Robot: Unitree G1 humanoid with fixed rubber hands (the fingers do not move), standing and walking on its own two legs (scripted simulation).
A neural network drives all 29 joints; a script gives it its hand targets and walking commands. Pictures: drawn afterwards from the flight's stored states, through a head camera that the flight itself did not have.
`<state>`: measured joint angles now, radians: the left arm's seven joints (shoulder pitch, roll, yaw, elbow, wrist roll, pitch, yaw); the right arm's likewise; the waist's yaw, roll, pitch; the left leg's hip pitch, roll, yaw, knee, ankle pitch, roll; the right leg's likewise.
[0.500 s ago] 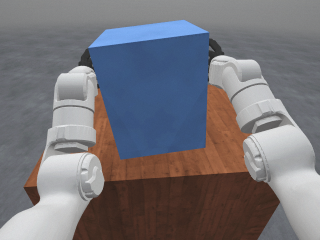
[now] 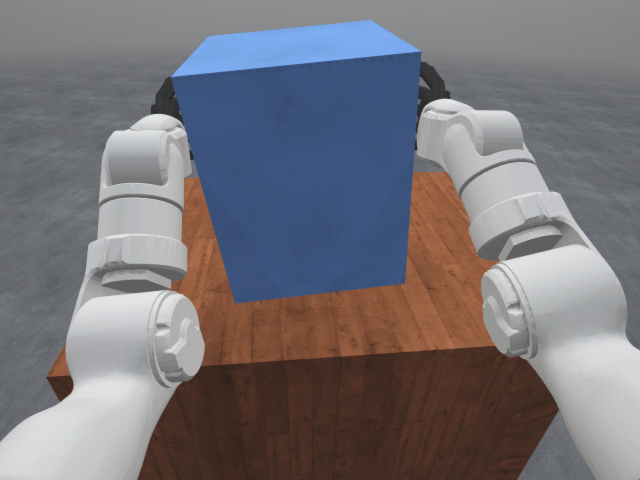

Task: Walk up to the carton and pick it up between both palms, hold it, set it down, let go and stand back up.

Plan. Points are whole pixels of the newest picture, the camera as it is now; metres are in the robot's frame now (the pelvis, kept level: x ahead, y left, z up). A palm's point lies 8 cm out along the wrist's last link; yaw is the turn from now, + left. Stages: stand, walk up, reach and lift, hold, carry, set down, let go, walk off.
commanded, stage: set down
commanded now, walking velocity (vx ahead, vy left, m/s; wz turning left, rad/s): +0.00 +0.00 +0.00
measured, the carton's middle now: (304, 157) +0.39 +0.00 +0.30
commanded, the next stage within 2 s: none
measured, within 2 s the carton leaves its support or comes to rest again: neither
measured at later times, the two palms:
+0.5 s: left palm (184, 171) +0.43 +0.16 +0.27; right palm (408, 172) +0.41 -0.13 +0.27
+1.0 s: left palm (187, 171) +0.45 +0.16 +0.26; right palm (404, 173) +0.43 -0.13 +0.26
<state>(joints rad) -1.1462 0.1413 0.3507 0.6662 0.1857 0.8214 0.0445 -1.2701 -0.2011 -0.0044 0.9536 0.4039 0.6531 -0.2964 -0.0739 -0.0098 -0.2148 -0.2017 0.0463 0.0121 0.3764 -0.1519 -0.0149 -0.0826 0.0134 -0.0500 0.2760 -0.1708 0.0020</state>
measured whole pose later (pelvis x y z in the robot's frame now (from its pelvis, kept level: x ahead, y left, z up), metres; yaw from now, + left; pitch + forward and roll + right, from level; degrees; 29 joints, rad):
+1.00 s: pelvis +0.02 -0.01 +0.00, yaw +0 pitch -3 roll -1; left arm -1.17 0.17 0.36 0.99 0.21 0.42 0.04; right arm -1.20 -0.08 -0.21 1.18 0.13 0.25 -0.22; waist -0.07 -0.07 -0.08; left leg -0.12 0.04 0.01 0.33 -0.15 -0.02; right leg -0.01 0.01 -0.05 0.24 -0.18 0.00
